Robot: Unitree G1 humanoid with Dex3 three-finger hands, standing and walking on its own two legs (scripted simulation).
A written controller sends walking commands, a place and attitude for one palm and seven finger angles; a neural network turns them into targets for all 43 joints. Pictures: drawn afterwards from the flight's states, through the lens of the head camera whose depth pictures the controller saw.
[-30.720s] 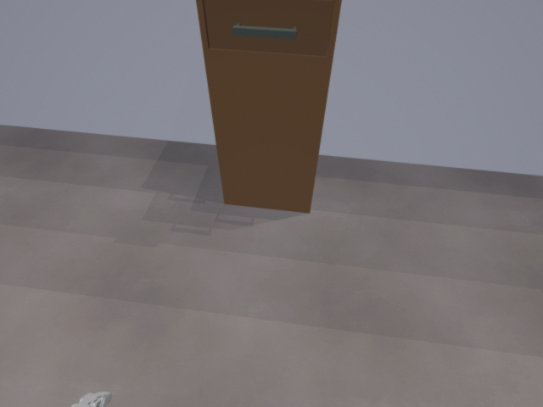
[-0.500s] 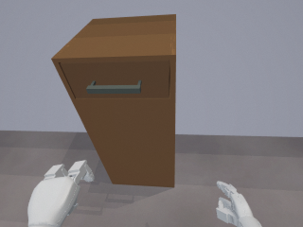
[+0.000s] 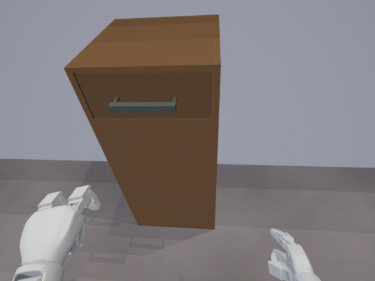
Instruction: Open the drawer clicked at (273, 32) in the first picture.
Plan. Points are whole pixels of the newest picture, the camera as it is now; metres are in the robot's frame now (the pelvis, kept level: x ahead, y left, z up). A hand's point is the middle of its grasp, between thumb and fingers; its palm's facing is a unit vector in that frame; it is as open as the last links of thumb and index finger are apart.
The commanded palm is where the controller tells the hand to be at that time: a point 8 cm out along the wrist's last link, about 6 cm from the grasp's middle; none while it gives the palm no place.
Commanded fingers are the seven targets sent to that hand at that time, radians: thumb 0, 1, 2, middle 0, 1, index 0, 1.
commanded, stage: open the thumb to release the handle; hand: left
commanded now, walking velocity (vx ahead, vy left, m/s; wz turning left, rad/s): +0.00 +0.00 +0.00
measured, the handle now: (144, 103) +0.55 +0.22 +0.11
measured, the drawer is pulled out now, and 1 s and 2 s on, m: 0.00 0.00 0.00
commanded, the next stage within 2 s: lift the hand off the handle in 0.30 s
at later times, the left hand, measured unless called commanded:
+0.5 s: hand (88, 242) +0.16 +0.22 +0.07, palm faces +0.06 -0.20 -0.98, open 13.7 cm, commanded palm +0.13 +0.21 +0.14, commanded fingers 0.00 -0.50 0.30 -0.30 -1.20 -0.30 -1.20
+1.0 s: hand (89, 218) +0.18 +0.20 +0.12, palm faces +0.13 -0.14 -0.98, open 13.8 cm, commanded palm +0.14 +0.20 +0.18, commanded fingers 0.00 -0.50 0.30 -0.30 -1.20 -0.30 -1.20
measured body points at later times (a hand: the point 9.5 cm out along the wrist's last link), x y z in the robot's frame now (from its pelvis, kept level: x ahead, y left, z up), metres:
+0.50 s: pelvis +0.00 +0.01 +0.00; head -0.01 -0.02 +0.45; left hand +0.15 +0.22 +0.12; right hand +0.23 -0.17 -0.08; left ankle +0.02 +0.10 -0.72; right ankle -0.03 -0.10 -0.72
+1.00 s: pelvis +0.01 +0.00 +0.00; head -0.02 -0.05 +0.45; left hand +0.17 +0.21 +0.17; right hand +0.24 -0.20 -0.08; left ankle +0.02 +0.10 -0.72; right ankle -0.03 -0.10 -0.72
